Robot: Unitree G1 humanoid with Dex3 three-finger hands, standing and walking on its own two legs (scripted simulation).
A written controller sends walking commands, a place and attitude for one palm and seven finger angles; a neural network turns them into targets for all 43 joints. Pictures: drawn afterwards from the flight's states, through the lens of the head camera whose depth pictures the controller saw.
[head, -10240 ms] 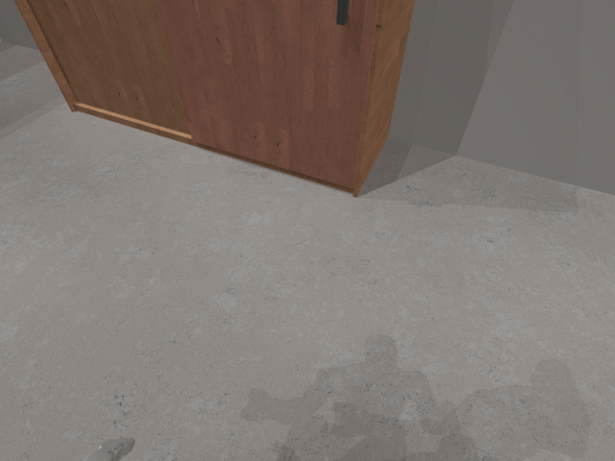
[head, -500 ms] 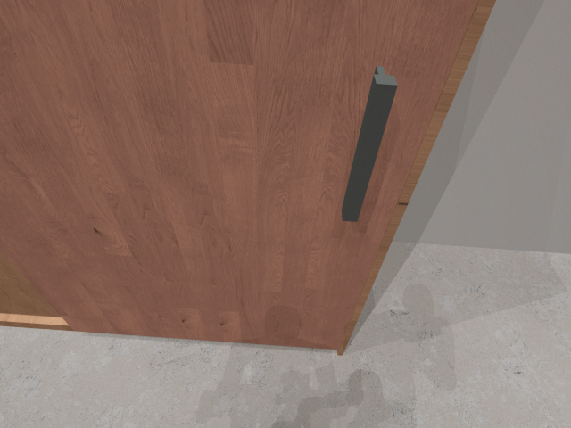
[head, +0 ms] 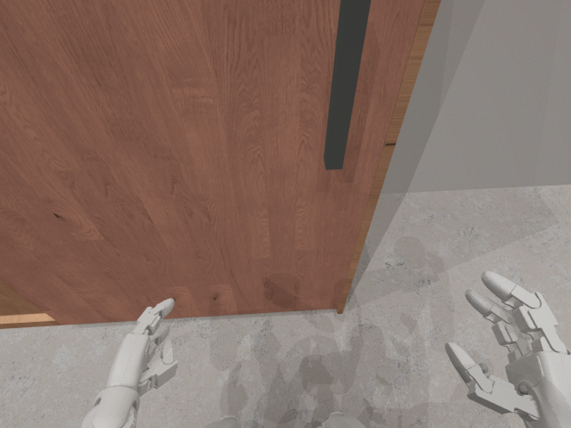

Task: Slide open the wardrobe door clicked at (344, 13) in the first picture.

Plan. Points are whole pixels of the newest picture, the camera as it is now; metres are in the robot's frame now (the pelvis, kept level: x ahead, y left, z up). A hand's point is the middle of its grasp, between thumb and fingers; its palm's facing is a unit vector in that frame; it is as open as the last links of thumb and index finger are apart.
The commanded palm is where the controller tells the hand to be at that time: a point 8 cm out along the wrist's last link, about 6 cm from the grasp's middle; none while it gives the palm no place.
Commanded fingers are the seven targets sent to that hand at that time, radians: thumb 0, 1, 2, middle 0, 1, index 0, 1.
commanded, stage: raise the hand with hooked fingers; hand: right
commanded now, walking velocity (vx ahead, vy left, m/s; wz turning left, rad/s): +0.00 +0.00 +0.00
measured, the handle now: (340, 85) +0.53 -0.08 +0.20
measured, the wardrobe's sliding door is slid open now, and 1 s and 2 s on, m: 0.00 0.00 0.00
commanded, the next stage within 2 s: move the hooked fingers beside the handle in 1.48 s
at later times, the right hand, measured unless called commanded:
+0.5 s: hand (500, 292) +0.25 -0.24 +0.11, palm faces -0.04 +1.00 -0.08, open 12.8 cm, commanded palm +0.23 -0.30 +0.14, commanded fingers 0.00 0.43 -0.33 0.29 1.15 0.29 1.15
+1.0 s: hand out of the picture +0.30 -0.29 +0.21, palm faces +0.06 +0.99 -0.08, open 14.0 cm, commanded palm +0.27 -0.33 +0.20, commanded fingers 0.00 0.50 -0.30 0.30 1.20 0.30 1.20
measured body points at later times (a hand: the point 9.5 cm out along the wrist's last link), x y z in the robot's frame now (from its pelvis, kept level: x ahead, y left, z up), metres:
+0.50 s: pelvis +0.02 -0.02 +0.03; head +0.04 -0.02 +0.48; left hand +0.17 +0.24 -0.03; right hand +0.25 -0.29 +0.12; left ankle +0.02 +0.09 -0.68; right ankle +0.00 -0.11 -0.68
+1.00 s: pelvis +0.02 -0.02 +0.05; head +0.01 -0.01 +0.50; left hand +0.19 +0.21 -0.02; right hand +0.29 -0.35 +0.21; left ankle +0.02 +0.09 -0.68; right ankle +0.00 -0.11 -0.68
